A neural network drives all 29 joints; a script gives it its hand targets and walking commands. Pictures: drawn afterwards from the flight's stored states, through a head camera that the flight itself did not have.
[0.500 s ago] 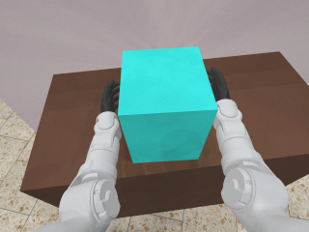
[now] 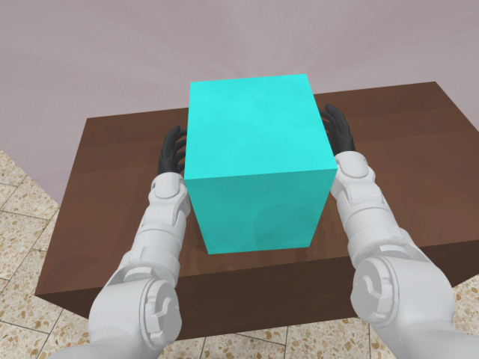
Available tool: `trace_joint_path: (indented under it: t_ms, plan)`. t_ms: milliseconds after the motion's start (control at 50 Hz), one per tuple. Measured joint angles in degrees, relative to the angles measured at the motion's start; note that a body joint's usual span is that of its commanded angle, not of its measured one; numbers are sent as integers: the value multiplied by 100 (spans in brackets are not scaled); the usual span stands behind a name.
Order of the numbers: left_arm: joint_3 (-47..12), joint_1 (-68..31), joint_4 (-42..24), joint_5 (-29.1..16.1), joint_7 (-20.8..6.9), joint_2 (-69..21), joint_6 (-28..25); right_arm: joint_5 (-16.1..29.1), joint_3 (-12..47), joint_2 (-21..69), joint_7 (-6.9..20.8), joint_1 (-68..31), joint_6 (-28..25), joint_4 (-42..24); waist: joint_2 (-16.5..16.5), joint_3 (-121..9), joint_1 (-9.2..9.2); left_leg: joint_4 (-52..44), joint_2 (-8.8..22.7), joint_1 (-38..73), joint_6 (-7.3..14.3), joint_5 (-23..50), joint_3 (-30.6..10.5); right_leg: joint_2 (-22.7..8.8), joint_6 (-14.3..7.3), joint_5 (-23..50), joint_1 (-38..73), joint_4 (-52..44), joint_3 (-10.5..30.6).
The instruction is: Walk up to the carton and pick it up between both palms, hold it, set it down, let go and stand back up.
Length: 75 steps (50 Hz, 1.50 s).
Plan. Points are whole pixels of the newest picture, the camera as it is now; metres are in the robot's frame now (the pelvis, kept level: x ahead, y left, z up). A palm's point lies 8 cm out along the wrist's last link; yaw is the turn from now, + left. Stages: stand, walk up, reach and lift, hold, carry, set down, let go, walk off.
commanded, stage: reach and lift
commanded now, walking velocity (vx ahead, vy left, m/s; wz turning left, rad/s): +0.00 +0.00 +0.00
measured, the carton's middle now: (253, 170) +0.46 +0.01 +0.04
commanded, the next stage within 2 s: none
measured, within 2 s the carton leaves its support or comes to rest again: leaves its support in 0.14 s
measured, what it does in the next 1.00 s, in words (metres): stands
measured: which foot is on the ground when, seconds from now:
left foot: down 0.00-1.00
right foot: down 0.00-1.00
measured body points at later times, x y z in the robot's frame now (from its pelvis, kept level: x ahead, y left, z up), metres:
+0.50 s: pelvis -0.01 -0.01 +0.01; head +0.01 -0.01 +0.46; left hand +0.43 +0.15 +0.15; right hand +0.47 -0.13 +0.20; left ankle -0.03 +0.12 -0.75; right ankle -0.05 -0.10 -0.75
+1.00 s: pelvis -0.04 +0.00 +0.01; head -0.04 +0.00 +0.46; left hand +0.35 +0.17 +0.13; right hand +0.40 -0.12 +0.16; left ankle -0.03 +0.12 -0.75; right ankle -0.05 -0.10 -0.75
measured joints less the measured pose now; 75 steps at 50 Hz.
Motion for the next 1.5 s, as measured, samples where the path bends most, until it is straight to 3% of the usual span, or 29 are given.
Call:
trace_joint_path:
  t_ms: [200, 320, 440, 620, 780, 940, 1080, 1240, 1380, 1500]
  plan:
    - [-608, 140, -287, -679, 202, 182, 796, 971, 1187, -322, -283, -311, 594, 364, 2, 21, -4, 284, 43, 86, -49, -163, -10, 51, -45, -291, -1, 496, -40]
    - [-786, 267, -821, -924, 262, 238, 1438, 1370, 1639, -410, -355, -611, 1033, 437, -93, 127, -141, 591, 39, 230, -63, -281, -56, 55, -34, -501, 118, 906, -54]
    - [-505, -67, -1177, -626, 120, 243, 2041, 1378, 1352, -410, -399, -1062, 1368, 513, -197, 228, -222, 769, 67, 455, -109, -427, -74, 91, -116, -589, 388, 1000, -62]
    - [230, -710, -1229, 1, -241, 168, 2455, 874, 705, -334, -430, -1390, 1628, 484, -172, 544, -180, 488, 72, 956, -80, -209, -34, 88, -79, -268, 962, 543, -13]
    - [255, -205, -1707, 228, -377, -55, 2664, 636, 634, -81, -303, -578, 1783, -163, -153, 688, -217, 105, 43, 1239, -44, 72, -59, 52, -47, 58, 1309, 49, -39]
    - [-195, 798, -2873, 4, -222, -261, 3049, 1118, 1321, -8, -271, 179, 2048, -1003, -157, 677, -260, 60, 40, 1200, -21, 170, -58, 49, -25, 21, 1154, 252, -52]
    - [-464, 946, -3618, -35, -148, -206, 3509, 1353, 1504, -26, -275, 175, 2401, -1553, -296, 667, -325, 409, 17, 1202, -23, -22, -94, 33, -24, -205, 1159, 628, -98]
    - [-430, 936, -4211, 365, -529, -193, 4039, 1417, 1418, 144, -370, 288, 2678, -2130, -256, 1195, -432, 488, -22, 1803, 7, -180, -63, -5, 5, -242, 1847, 504, -61]
    - [-517, 1552, -5282, 368, -554, -443, 4558, 1771, 2039, 98, -532, 1146, 2927, -3156, -118, 1409, -519, 67, -32, 2283, 38, -37, 15, -25, 45, -200, 2192, 318, 21]
    - [-540, 1530, -5460, 405, -622, -461, 4803, 1734, 2116, 87, -585, 1369, 3091, -3515, -125, 1593, -552, 0, -14, 2384, 38, 7, 27, -7, 42, -235, 2216, 409, 25]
